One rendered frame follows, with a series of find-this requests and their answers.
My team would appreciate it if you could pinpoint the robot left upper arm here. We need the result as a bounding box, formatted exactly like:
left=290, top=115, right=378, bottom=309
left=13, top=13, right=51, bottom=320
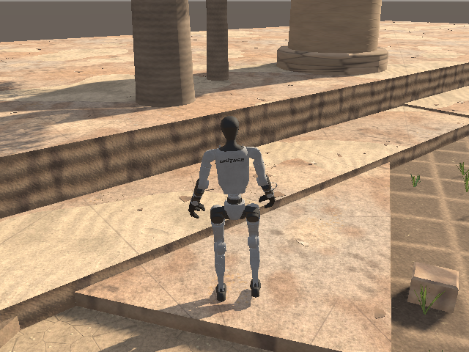
left=198, top=149, right=216, bottom=190

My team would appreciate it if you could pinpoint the robot right forearm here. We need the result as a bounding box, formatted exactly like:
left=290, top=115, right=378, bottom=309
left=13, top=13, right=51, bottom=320
left=261, top=175, right=274, bottom=198

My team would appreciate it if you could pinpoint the left robot hand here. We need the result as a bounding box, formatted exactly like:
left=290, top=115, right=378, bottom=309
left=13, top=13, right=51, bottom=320
left=188, top=198, right=205, bottom=219

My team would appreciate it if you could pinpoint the right robot hand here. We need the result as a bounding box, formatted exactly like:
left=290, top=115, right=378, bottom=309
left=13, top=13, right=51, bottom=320
left=259, top=195, right=276, bottom=208

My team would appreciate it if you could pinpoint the robot left forearm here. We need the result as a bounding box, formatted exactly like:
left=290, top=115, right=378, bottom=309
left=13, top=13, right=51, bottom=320
left=191, top=179, right=204, bottom=206

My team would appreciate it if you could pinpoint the robot right upper arm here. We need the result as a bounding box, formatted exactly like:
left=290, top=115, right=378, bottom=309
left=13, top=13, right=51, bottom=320
left=247, top=147, right=269, bottom=186

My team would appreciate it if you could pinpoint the left robot thigh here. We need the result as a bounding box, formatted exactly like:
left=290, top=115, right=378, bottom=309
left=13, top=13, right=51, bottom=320
left=210, top=205, right=226, bottom=255

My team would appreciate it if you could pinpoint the robot left shin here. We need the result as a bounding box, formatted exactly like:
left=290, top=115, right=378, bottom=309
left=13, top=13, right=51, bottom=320
left=214, top=242, right=225, bottom=292

